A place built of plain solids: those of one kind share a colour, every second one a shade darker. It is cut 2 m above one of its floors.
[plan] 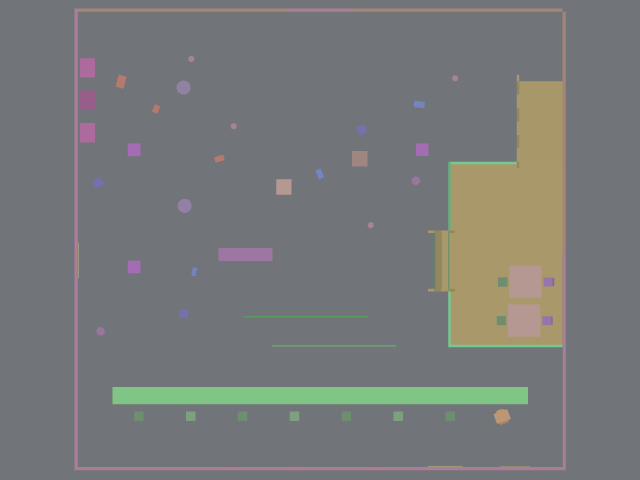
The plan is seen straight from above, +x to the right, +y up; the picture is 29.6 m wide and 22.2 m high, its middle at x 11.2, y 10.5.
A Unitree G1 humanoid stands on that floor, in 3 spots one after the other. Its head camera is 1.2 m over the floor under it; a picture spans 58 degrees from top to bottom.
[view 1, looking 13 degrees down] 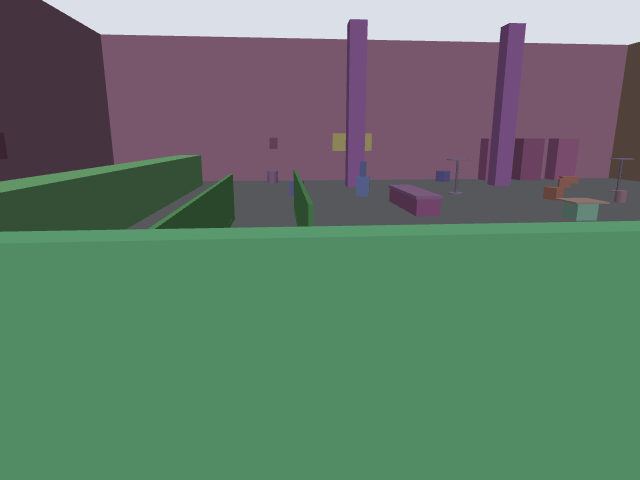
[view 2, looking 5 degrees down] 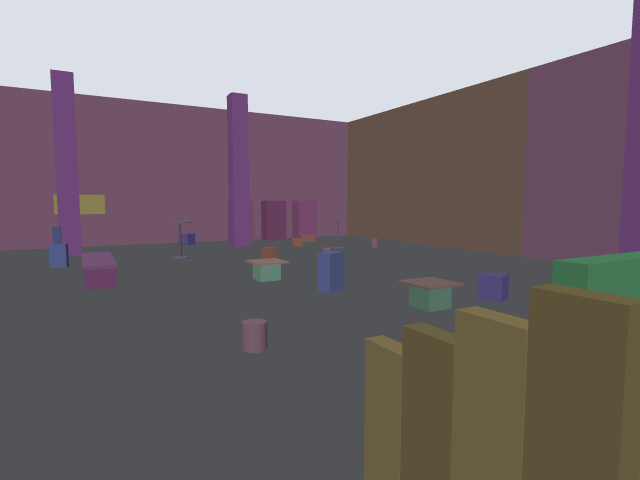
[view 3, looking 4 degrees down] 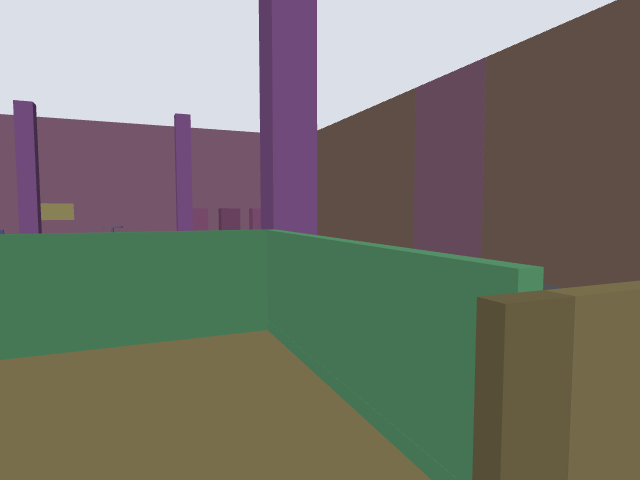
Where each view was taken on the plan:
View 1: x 18.13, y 6.64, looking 175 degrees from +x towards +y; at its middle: con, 0.91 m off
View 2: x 18.03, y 9.53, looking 151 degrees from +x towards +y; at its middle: ground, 18.77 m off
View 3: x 21.37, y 12.82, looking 157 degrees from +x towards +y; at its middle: con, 3.03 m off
